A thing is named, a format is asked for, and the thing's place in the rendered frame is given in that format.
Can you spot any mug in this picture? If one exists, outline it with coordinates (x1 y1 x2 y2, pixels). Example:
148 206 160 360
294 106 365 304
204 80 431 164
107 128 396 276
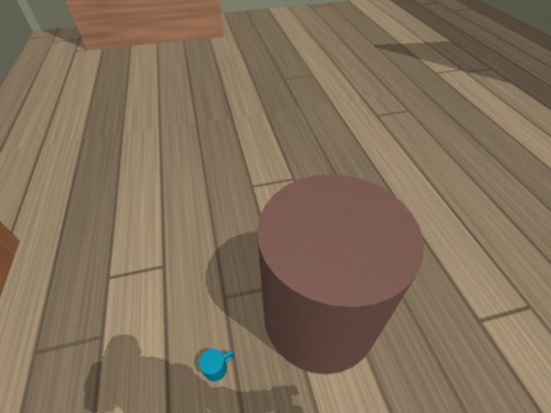
200 348 234 381

